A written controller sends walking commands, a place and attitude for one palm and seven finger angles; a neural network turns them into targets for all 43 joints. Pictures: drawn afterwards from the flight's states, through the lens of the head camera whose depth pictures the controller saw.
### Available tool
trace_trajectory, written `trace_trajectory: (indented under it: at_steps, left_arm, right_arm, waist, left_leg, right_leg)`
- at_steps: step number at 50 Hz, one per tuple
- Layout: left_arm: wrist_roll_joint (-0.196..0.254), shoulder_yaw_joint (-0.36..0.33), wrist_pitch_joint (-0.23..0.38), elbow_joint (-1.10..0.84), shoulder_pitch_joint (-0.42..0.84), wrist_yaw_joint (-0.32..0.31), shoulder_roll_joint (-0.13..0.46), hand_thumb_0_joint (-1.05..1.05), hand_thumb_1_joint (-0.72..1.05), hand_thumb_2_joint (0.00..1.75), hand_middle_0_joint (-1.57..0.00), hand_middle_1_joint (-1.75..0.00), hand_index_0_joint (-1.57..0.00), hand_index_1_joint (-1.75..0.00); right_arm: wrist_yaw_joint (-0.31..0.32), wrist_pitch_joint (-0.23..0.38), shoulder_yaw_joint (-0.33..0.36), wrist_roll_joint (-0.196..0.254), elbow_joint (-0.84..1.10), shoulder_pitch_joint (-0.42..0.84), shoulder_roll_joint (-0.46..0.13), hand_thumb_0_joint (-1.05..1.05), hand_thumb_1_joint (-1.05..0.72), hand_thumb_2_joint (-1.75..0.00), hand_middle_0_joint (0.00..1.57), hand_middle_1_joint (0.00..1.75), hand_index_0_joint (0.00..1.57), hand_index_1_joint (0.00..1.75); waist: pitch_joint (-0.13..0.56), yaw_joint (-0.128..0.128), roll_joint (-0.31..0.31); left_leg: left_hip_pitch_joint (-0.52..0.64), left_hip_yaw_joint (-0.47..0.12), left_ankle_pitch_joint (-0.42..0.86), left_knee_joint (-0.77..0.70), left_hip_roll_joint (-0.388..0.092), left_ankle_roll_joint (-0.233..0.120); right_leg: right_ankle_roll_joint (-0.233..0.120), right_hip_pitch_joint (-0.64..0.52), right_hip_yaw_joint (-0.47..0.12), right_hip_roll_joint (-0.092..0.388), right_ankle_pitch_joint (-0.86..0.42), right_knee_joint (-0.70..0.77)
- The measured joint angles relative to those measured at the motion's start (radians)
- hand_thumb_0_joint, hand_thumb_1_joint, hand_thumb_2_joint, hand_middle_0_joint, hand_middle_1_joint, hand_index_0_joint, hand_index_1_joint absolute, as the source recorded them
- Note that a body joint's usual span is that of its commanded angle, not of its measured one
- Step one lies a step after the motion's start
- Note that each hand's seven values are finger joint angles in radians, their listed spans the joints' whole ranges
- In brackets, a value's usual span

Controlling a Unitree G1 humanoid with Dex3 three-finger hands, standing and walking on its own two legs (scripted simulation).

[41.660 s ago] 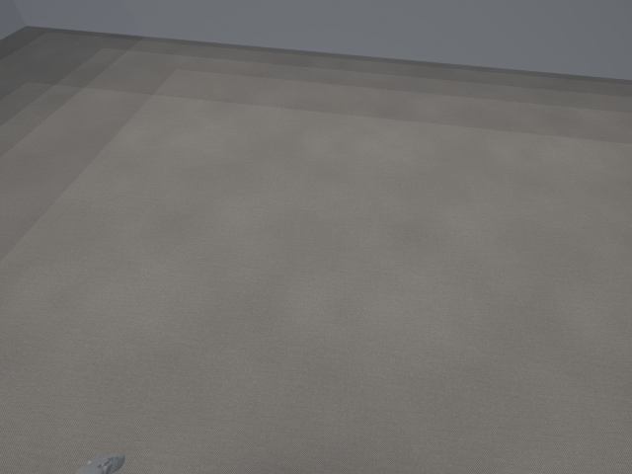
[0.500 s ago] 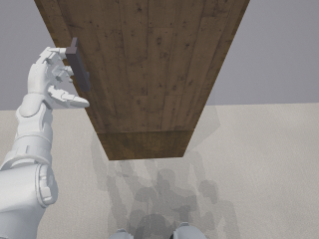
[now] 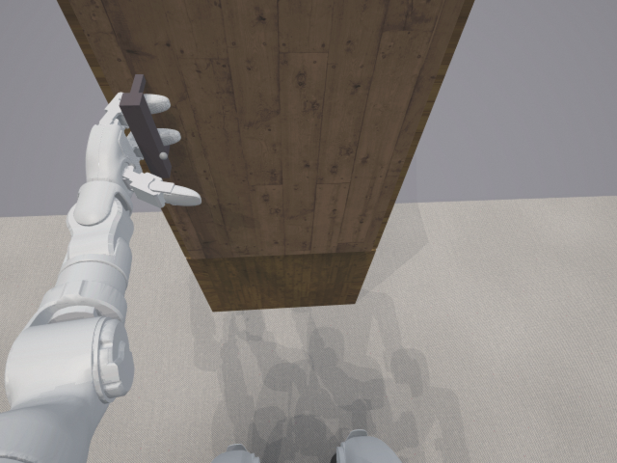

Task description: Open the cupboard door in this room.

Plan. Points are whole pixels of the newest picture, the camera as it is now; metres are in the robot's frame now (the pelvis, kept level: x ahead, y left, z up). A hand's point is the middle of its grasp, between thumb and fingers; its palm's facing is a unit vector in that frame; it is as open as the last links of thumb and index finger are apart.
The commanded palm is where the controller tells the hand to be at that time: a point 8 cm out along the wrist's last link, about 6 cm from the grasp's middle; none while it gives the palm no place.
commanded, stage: slide the fingers in behind the handle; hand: left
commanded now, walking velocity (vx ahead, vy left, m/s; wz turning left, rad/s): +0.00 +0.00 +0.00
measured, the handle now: (151, 128) +0.54 +0.19 +0.10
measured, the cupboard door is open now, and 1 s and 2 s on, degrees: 0 1 21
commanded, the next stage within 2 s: close the thumb around the handle in 0.48 s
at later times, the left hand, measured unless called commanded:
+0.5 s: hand (164, 157) +0.48 +0.16 +0.10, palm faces +0.01 -1.00 -0.01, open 14.1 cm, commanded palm +0.46 +0.20 +0.10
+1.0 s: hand (162, 159) +0.48 +0.16 +0.10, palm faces +0.01 -1.00 -0.01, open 9.3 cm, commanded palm +0.45 +0.20 +0.10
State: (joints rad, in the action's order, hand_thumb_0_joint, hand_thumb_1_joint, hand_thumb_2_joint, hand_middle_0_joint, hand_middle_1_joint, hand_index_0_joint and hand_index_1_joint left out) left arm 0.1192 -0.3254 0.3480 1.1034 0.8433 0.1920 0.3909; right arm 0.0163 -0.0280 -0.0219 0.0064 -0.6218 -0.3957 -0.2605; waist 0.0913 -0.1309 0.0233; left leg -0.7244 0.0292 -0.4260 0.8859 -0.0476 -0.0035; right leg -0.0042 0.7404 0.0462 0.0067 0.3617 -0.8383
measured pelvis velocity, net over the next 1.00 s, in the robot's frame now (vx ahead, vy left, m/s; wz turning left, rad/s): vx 0.01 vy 0.00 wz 0.01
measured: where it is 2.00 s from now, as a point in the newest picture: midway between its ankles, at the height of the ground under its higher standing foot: outside the picture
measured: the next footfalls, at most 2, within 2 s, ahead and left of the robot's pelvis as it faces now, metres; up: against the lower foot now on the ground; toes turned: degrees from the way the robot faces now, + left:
none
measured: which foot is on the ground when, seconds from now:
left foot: down 0.00-1.00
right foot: down 0.00-1.00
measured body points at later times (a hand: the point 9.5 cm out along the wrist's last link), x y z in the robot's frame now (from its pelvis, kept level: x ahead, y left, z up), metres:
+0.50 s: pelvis +0.00 +0.00 +0.00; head +0.09 +0.00 +0.44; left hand +0.48 +0.22 +0.11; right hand +0.04 -0.26 -0.12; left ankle +0.00 +0.12 -0.69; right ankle +0.02 -0.12 -0.69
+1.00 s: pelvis +0.01 +0.00 +0.00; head +0.08 +0.01 +0.45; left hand +0.47 +0.22 +0.11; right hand +0.05 -0.26 -0.12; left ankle +0.00 +0.12 -0.69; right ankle +0.02 -0.12 -0.69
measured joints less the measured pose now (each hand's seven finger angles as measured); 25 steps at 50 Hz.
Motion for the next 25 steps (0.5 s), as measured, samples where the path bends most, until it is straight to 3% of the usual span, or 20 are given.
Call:
trace_trajectory:
  at_steps: [6, 25]
  left_arm:
    - [0.004, 0.02, 0.006, 0.001, 0.003, -0.029, -0.009, -0.02, -0.5, 0.3, -0.29, -1.2, -0.29, -1.2]
    - [0.011, 0.031, 0.008, -0.02, -0.019, -0.025, -0.021, -0.02, -0.5, 0.3, -0.28, -1.2, -0.27, -1.2]
  right_arm:
    - [-0.005, 0.005, 0.005, -0.002, -0.01, -0.005, 0.001, 0.0, -0.9, -0.9, 0.2, 0.3, 0.21, 0.3]
    - [-0.004, 0.005, 0.01, -0.001, -0.01, 0.009, -0.003, 0.0, -0.9, -0.9, 0.2, 0.3, 0.21, 0.3]
  waist:
    - [0.0, 0.005, 0.001]
    - [0.005, 0.012, 0.001]
  left_leg:
    - [-0.001, -0.004, 0.002, -0.002, 0.002, 0.002]
    - [0.012, -0.004, -0.001, -0.009, 0.004, 0.001]
  right_leg:
    - [-0.002, 0.0, 0.004, 0.002, 0.001, 0.0]
    - [-0.001, -0.013, 0.003, 0.003, 0.005, 0.006]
